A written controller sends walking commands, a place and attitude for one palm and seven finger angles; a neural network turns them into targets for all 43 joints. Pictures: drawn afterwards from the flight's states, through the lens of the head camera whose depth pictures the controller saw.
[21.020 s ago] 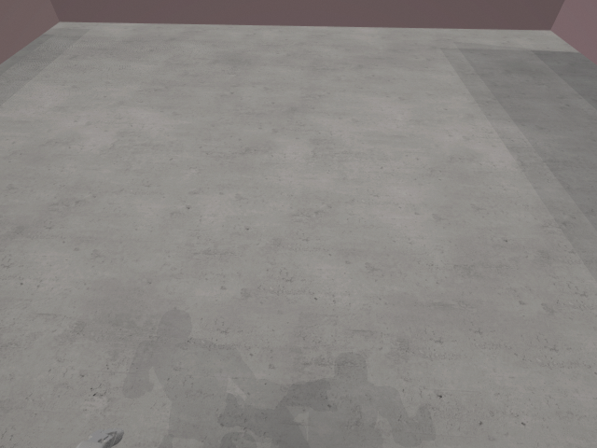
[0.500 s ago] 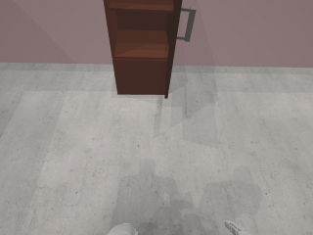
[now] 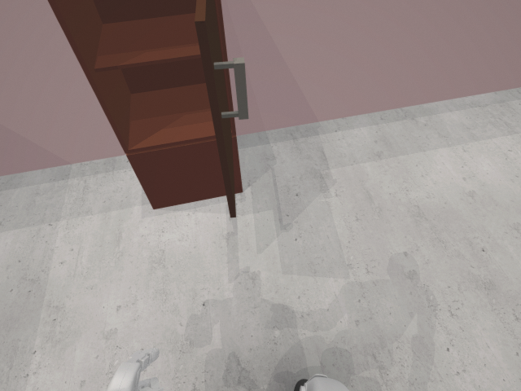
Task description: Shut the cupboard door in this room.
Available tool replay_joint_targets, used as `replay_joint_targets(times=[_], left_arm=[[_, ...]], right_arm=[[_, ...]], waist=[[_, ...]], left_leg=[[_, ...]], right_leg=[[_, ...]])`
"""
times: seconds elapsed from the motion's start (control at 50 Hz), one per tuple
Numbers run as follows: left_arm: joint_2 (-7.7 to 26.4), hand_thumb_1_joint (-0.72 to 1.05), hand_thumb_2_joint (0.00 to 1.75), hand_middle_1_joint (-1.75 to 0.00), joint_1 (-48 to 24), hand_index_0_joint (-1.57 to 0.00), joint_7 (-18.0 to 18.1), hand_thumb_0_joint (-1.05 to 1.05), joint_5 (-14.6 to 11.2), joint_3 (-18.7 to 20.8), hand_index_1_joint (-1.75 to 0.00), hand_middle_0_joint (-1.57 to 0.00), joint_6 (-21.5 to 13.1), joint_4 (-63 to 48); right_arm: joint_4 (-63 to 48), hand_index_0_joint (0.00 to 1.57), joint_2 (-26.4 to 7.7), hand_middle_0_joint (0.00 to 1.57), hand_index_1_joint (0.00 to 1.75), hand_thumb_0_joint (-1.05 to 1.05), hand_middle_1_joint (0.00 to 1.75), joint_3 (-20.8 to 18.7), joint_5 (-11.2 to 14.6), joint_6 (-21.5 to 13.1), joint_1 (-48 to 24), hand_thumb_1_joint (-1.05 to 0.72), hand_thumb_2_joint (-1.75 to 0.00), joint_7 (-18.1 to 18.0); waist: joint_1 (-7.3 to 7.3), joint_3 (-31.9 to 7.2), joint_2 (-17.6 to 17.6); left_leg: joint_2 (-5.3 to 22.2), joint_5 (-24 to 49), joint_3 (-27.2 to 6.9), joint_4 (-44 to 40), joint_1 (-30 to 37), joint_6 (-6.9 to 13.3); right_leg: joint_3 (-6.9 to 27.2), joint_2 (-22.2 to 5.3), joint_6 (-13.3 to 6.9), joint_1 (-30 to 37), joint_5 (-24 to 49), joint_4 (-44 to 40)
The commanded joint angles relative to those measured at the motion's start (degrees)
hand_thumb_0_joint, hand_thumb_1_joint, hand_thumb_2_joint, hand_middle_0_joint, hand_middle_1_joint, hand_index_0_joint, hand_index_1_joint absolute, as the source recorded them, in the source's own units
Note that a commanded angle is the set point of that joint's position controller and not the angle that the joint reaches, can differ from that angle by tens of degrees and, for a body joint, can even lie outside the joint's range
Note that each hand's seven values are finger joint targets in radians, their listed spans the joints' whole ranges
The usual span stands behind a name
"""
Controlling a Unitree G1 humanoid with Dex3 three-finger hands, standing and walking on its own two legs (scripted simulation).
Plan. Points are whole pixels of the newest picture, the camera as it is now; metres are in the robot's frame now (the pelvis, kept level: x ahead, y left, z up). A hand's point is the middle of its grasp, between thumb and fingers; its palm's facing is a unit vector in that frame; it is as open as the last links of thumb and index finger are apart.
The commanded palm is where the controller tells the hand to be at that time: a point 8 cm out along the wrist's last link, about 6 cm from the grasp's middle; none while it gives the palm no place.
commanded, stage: stand and wait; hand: left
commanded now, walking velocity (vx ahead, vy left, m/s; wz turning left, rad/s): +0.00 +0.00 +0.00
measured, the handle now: (231, 91) +0.69 +0.06 +0.07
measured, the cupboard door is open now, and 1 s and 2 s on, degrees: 82 82 82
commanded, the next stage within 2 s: look at it before walking up in 1.04 s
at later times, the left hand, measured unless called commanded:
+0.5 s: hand out of the picture +0.11 +0.17 -0.17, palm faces +0.09 -0.98 -0.15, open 7.3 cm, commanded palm none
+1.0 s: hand out of the picture +0.12 +0.19 -0.16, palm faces +0.03 -0.98 -0.19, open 7.4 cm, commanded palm none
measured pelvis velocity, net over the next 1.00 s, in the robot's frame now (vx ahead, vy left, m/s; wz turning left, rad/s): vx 0.13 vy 0.03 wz -0.01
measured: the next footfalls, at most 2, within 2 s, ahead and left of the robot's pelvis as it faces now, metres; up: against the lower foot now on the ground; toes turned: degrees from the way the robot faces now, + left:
left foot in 0.40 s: +0.15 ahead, +0.12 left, +0.00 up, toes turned +6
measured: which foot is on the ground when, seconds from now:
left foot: down 0.00-0.02, up 0.04-0.38, down 0.40-1.00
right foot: down 0.00-1.00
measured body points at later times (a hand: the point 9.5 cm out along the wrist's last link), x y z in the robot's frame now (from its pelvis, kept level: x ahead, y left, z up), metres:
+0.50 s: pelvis +0.10 +0.00 +0.02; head +0.10 +0.02 +0.47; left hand +0.11 +0.22 -0.15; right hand +0.17 -0.23 -0.13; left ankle +0.11 +0.11 -0.72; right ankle +0.11 -0.11 -0.72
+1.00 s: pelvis +0.13 +0.03 +0.02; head +0.14 +0.03 +0.47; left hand +0.12 +0.25 -0.14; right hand +0.10 -0.18 -0.14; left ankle +0.11 +0.11 -0.72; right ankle +0.11 -0.11 -0.72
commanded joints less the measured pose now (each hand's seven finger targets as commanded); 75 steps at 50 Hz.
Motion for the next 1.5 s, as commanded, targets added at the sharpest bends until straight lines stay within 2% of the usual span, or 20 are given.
replay_joint_targets(times=[0.0,0.02,0.04,0.06,0.08,0.12,0.16,0.24,0.3,0.34,0.36,0.38,0.4,0.46,0.56,0.64,0.76,0.84,1.02,1.48], left_arm=[[15.82,0.90,0.90,-0.30,26.89,-0.20,1.76,0.00,-0.97,3.21,-0.30,-0.20,-2.42,6.11],[14.01,0.90,0.90,-0.30,21.88,-0.20,2.11,0.00,-1.09,2.80,-0.30,-0.20,-2.33,5.28],[11.31,0.90,0.90,-0.30,17.39,-0.20,2.28,0.00,-0.98,2.01,-0.30,-0.20,-2.41,4.23],[9.66,0.90,0.90,-0.30,13.71,-0.20,2.43,0.00,-1.19,1.51,-0.30,-0.20,-1.96,3.33],[7.84,0.90,0.90,-0.30,10.89,-0.20,2.60,0.00,-1.13,1.07,-0.30,-0.20,-1.88,2.62],[5.41,0.90,0.90,-0.30,7.38,-0.20,2.57,0.00,-0.91,0.13,-0.30,-0.20,-1.92,2.42],[4.00,0.90,0.90,-0.30,5.93,-0.20,2.65,0.00,-0.44,0.18,-0.30,-0.20,-1.81,2.40],[4.68,0.90,0.90,-0.30,7.75,-0.20,2.44,0.00,-0.45,0.26,-0.30,-0.20,-0.95,3.10],[5.75,0.90,0.90,-0.30,9.22,-0.20,2.50,0.00,-0.51,0.33,-0.30,-0.20,-0.50,4.46],[5.55,0.90,0.90,-0.30,9.00,-0.20,2.60,0.00,-1.02,0.09,-0.30,-0.20,-0.18,5.29],[4.37,0.90,0.90,-0.30,9.93,-0.20,2.60,0.00,-1.21,-0.20,-0.30,-0.20,0.06,5.53],[2.95,0.90,0.90,-0.30,11.60,-0.20,2.63,0.00,-1.43,-0.57,-0.30,-0.20,0.39,5.52],[2.31,0.90,0.90,-0.30,12.72,-0.20,2.75,0.00,-1.28,-0.75,-0.30,-0.20,0.54,6.04],[3.03,0.90,0.90,-0.30,13.86,-0.20,2.81,0.00,-1.11,-1.21,-0.30,-0.20,0.92,7.93],[2.80,0.90,0.90,-0.30,15.72,-0.20,3.11,0.00,-0.97,-1.93,-0.30,-0.20,0.66,9.46],[2.07,0.90,0.90,-0.30,16.73,-0.20,3.33,0.00,-0.97,-2.08,-0.30,-0.20,0.55,9.83],[2.00,0.90,0.90,-0.30,17.71,-0.20,3.66,0.00,-0.99,-2.01,-0.30,-0.20,0.64,10.14],[1.89,0.90,0.90,-0.30,17.94,-0.20,3.86,0.00,-1.09,-2.09,-0.30,-0.20,0.81,10.23],[1.37,0.90,0.90,-0.30,18.14,-0.20,4.16,0.00,-1.14,-2.09,-0.30,-0.20,1.19,9.90],[0.51,0.90,0.90,-0.30,19.23,-0.20,4.23,0.00,-0.85,-2.07,-0.30,-0.20,0.85,10.03]], right_arm=[[-5.07,0.20,-6.57,0.20,0.30,0.00,0.30,-0.44,1.52,-0.82,1.13,-0.90,-0.90,-0.37],[-4.61,0.20,-5.95,0.20,0.30,0.00,0.30,-0.50,1.71,-0.18,-0.15,-0.90,-0.90,-0.64],[-4.53,0.20,-4.60,0.20,0.30,0.00,0.30,-0.41,1.36,0.27,-2.62,-0.90,-0.90,-0.22],[-4.70,0.20,-4.40,0.20,0.30,0.00,0.30,-0.51,1.20,0.80,-4.79,-0.90,-0.90,-0.13],[-4.52,0.20,-3.59,0.20,0.30,0.00,0.30,-0.32,0.75,1.46,-4.76,-0.90,-0.90,-0.18],[-3.41,0.20,-2.13,0.20,0.30,0.00,0.30,0.02,0.45,2.84,-1.94,-0.90,-0.90,-0.15],[-2.68,0.20,-1.17,0.20,0.30,0.00,0.30,0.11,0.25,3.49,-0.20,-0.90,-0.90,-0.07],[-4.70,0.20,-2.25,0.20,0.30,0.00,0.30,0.58,0.25,3.29,-6.19,-0.90,-0.90,0.00],[-5.38,0.20,-2.95,0.20,0.30,0.00,0.30,0.89,0.26,2.67,-9.32,-0.90,-0.90,-0.07],[-4.79,0.20,-3.95,0.20,0.30,0.00,0.30,1.03,0.28,2.02,-8.41,-0.90,-0.90,-0.15],[-4.41,0.20,-5.71,0.20,0.30,0.00,0.30,0.83,0.39,1.38,-7.79,-0.90,-0.90,-0.15],[-4.69,0.20,-7.69,0.20,0.30,0.00,0.30,0.81,0.19,0.95,-8.91,-0.90,-0.90,-0.42],[-5.00,0.20,-8.41,0.20,0.30,0.00,0.30,0.88,0.19,1.17,-10.85,-0.90,-0.90,-0.62],[-4.73,0.20,-6.89,0.20,0.30,0.00,0.30,1.43,0.68,1.43,-13.46,-0.90,-0.90,-1.05],[-4.03,0.20,-6.31,0.20,0.30,0.00,0.30,1.59,0.76,1.75,-11.91,-0.90,-0.90,-1.21],[-3.55,0.20,-6.32,0.20,0.30,0.00,0.30,1.64,0.76,1.50,-10.98,-0.90,-0.90,-1.27],[-2.54,0.20,-6.52,0.20,0.30,0.00,0.30,1.70,0.84,1.20,-9.45,-0.90,-0.90,-1.41],[-1.54,0.20,-6.08,0.20,0.30,0.00,0.30,1.86,0.85,1.15,-8.14,-0.90,-0.90,-1.50],[-0.21,0.20,-4.51,0.20,0.30,0.00,0.30,1.87,0.88,1.26,-5.65,-0.90,-0.90,-1.44],[-0.41,0.20,-3.63,0.20,0.30,0.00,0.30,1.52,1.00,1.32,-5.04,-0.90,-0.90,-1.52]], waist=[[10.50,-20.09,-13.85],[9.15,-16.83,-10.48],[8.62,-12.33,-8.66],[6.93,-7.53,-5.19],[5.14,-5.28,-3.88],[2.04,-4.35,-5.79],[0.69,-5.12,-8.97],[3.23,-4.25,-9.16],[4.07,-4.26,-7.91],[3.11,-4.67,-5.86],[3.38,-5.32,0.20],[4.43,-4.10,5.85],[5.36,-3.06,6.71],[5.71,-0.88,9.46],[4.54,0.30,1.84],[4.33,-0.64,-0.11],[4.39,-2.59,-0.32],[4.48,-1.08,-0.07],[4.78,1.80,-0.56],[4.04,2.34,-0.62]], left_leg=[[-2.90,-9.48,-6.88,45.52,-28.47,1.25],[-0.05,-7.67,-11.82,48.87,-28.78,1.59],[1.62,-4.13,-11.97,48.83,-30.25,1.31],[2.79,-1.60,-12.42,48.00,-30.30,1.31],[3.58,1.16,-12.35,45.41,-28.65,1.02],[3.51,4.61,-11.09,38.60,-23.70,0.14],[3.31,6.86,-9.45,32.81,-20.28,-0.53],[2.47,6.78,-7.96,21.25,-20.51,-1.09],[1.88,8.34,-7.87,11.59,-17.59,-0.93],[1.84,16.57,-8.03,0.91,-10.59,-0.73],[4.26,23.62,-11.10,-2.06,-7.19,-0.05],[8.50,27.51,-14.51,-4.01,-9.27,1.82],[10.09,27.28,-14.80,-5.05,-13.07,3.37],[7.68,25.07,-13.14,-7.91,-15.02,3.07],[5.76,22.47,-11.37,-7.35,-11.47,2.42],[5.34,22.94,-11.43,-8.18,-10.31,2.84],[5.26,27.79,-11.14,-7.47,-8.69,3.19],[5.03,29.30,-11.04,-7.53,-9.40,3.27],[4.63,24.98,-11.14,-8.54,-11.74,3.55],[4.04,21.71,-11.10,-8.00,-11.50,3.70]], right_leg=[[26.49,-23.30,-12.03,40.59,50.10,-6.20],[22.45,-22.15,-13.23,34.99,47.27,-7.43],[19.22,-19.52,-11.47,28.69,42.23,-8.78],[16.92,-18.07,-9.82,22.30,35.60,-10.82],[13.19,-15.97,-8.45,16.36,30.65,-12.68],[6.98,-12.46,-6.16,8.69,23.71,-15.77],[4.27,-10.09,-5.64,5.77,17.41,-17.55],[6.43,-9.78,-7.14,8.65,10.19,-18.11],[8.02,-9.69,-7.12,10.68,7.20,-16.59],[6.86,-7.77,-4.55,8.92,3.43,-13.76],[5.71,-5.34,-2.37,7.32,0.57,-10.78],[4.31,-2.48,-0.15,8.36,-2.27,-9.89],[3.83,-1.76,0.92,12.03,-3.81,-11.08],[3.45,-2.18,1.82,16.16,-1.51,-11.50],[4.54,-3.21,1.29,15.12,0.48,-14.88],[4.76,-3.40,1.35,15.91,1.03,-14.97],[4.18,-3.66,1.39,17.77,3.01,-13.82],[3.90,-3.66,1.33,17.97,3.65,-13.31],[3.64,-3.55,1.41,17.22,0.79,-13.29],[4.20,-3.31,1.16,15.40,0.02,-13.99]])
